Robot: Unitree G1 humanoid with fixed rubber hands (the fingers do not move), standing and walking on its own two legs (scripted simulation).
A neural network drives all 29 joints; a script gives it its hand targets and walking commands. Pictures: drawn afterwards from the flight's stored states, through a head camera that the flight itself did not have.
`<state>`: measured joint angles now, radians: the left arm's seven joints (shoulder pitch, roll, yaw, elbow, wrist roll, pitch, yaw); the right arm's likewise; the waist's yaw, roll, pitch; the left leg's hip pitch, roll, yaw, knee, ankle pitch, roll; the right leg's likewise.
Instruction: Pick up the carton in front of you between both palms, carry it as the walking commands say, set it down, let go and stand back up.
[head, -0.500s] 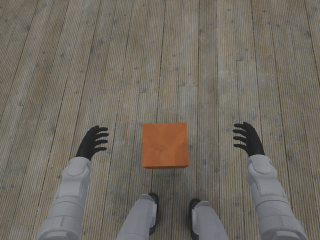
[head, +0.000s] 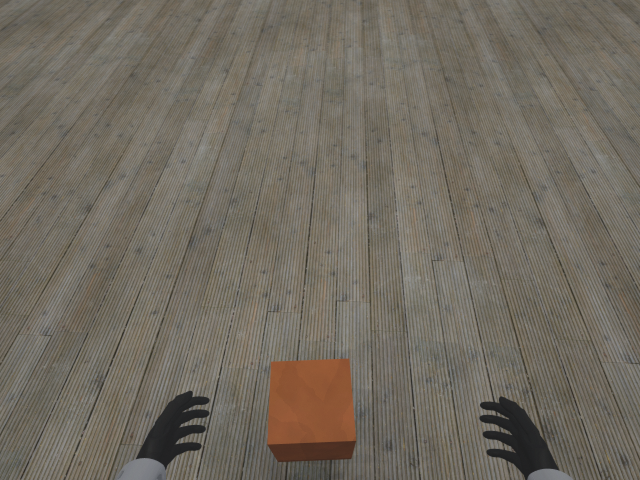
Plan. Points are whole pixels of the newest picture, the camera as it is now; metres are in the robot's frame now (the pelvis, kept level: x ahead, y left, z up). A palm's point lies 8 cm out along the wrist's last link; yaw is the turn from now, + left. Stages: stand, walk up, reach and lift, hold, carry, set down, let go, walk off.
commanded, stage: let go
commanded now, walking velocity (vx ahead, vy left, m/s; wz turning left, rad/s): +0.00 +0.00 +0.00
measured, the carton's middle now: (312, 412) +0.36 +0.07 -0.65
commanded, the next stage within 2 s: stand in 0.36 s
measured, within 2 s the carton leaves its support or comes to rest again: neither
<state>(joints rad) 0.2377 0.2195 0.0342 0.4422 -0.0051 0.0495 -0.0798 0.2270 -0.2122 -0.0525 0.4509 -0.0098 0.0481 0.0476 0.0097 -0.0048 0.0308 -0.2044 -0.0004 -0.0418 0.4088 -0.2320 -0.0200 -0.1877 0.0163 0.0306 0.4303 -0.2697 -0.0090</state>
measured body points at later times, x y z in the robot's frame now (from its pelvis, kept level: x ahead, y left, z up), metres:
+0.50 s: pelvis +0.00 +0.02 -0.01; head +0.00 +0.02 +0.44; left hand +0.17 +0.28 -0.08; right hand +0.15 -0.25 -0.09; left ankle -0.01 +0.13 -0.74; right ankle -0.03 -0.11 -0.74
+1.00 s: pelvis +0.01 +0.02 +0.00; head +0.01 +0.03 +0.45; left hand +0.15 +0.31 -0.11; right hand +0.14 -0.27 -0.10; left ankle -0.01 +0.13 -0.74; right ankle -0.03 -0.11 -0.74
